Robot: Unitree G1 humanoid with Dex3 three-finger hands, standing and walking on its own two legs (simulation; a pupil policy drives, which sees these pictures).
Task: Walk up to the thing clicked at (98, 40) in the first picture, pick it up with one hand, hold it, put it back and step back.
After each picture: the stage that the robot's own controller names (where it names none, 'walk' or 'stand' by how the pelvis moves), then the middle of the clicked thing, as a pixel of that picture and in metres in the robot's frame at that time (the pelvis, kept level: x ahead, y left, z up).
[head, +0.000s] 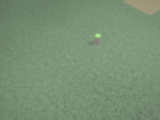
stand; (97, 39) +1.41 -0.20 -0.72
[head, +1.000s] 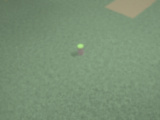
walk; (80, 49) +1.29 +0.11 -0.70
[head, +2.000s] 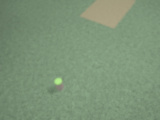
walk; (59, 84) +0.77 +0.25 -0.72
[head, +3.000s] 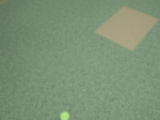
walk; (65, 118) +0.46 +0.17 -0.71
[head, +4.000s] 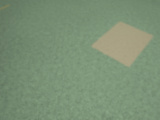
stand; out of the picture +0.37 +0.14 -0.72
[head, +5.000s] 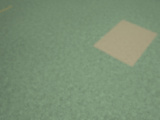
stand; out of the picture +0.35 +0.15 -0.72
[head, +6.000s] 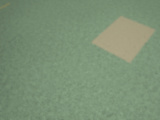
stand; out of the picture +0.37 +0.17 -0.73
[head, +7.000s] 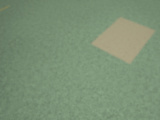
stand; out of the picture +0.36 +0.17 -0.73
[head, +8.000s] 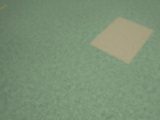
go down; out of the picture +0.35 +0.17 -0.73
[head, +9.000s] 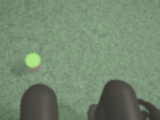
go down; (34, 63) +0.44 +0.17 -0.36
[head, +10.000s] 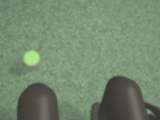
approach; (33, 61) +0.45 +0.18 -0.32
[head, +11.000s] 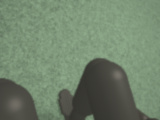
close in; out of the picture +0.45 +0.22 -0.23
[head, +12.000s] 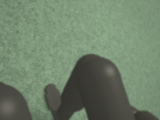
close; out of the picture +0.44 +0.23 -0.23
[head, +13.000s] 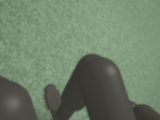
lift; out of the picture +0.40 +0.21 -0.23
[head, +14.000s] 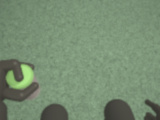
lift; (25, 83) +0.33 +0.18 -0.02
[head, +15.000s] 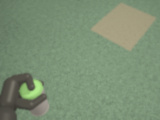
hold; (35, 98) +0.30 +0.17 -0.01
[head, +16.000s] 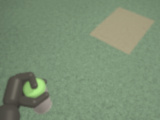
hold; (38, 96) +0.31 +0.16 -0.01
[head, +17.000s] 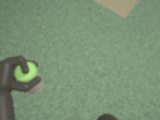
crouch; (30, 79) +0.37 +0.17 -0.06
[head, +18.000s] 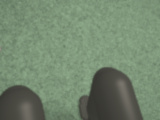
lower; out of the picture +0.48 +0.23 -0.13
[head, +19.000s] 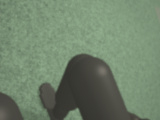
lower; out of the picture +0.45 +0.25 -0.24
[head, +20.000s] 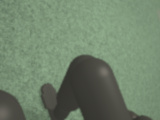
lower; out of the picture +0.45 +0.25 -0.24
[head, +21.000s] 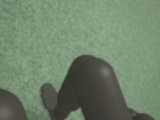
lower; out of the picture +0.45 +0.25 -0.24
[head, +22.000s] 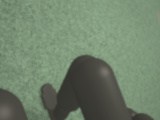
lower; out of the picture +0.45 +0.25 -0.24
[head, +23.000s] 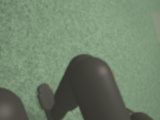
open; out of the picture +0.44 +0.22 -0.25
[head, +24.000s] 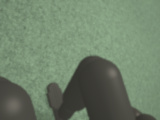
stand; out of the picture +0.44 +0.22 -0.24
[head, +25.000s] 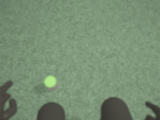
walk; (51, 83) +0.42 +0.15 -0.48
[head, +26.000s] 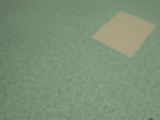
stand; out of the picture +0.37 +0.13 -0.66
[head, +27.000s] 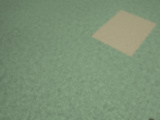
stand; out of the picture +0.37 +0.14 -0.67
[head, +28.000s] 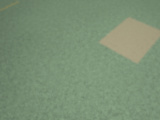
stand; out of the picture +0.38 +0.13 -0.71
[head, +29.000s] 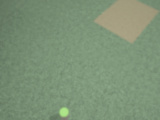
walk; (64, 114) +0.42 +0.10 -0.70
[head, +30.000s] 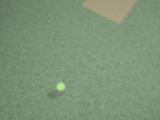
walk; (61, 89) +0.58 +0.14 -0.70
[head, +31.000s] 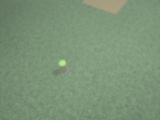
walk; (63, 66) +0.89 +0.22 -0.70
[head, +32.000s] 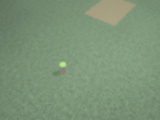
stand; (63, 68) +1.00 +0.18 -0.71
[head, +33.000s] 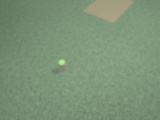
stand; (62, 65) +1.02 +0.19 -0.73
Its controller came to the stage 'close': yes
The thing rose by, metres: 0.72
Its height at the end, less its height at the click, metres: +0.00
